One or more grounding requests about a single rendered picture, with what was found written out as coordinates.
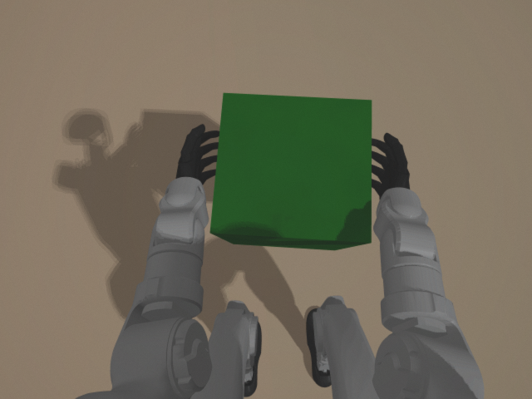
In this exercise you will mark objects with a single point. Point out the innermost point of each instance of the left robot upper arm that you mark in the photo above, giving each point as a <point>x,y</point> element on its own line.
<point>165,359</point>

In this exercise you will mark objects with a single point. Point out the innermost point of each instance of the right robot shin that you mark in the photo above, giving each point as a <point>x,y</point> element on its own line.
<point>322,361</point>

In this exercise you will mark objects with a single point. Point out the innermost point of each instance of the robot right forearm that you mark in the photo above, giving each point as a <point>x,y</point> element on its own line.
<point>414,297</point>

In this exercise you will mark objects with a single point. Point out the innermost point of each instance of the left robot hand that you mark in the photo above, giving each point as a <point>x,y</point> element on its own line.
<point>190,163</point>

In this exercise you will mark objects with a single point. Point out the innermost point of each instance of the right robot upper arm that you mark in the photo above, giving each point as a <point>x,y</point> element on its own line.
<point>412,366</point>

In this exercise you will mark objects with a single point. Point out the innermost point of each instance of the right robot hand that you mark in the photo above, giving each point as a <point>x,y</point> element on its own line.
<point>394,173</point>

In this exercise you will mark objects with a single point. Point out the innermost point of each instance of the robot left forearm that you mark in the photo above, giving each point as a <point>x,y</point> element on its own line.
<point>171,286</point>

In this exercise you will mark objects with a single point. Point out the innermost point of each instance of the carton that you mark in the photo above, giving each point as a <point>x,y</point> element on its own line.
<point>294,172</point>

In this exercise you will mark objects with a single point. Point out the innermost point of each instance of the robot left thigh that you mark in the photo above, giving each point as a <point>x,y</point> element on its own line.
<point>232,342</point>

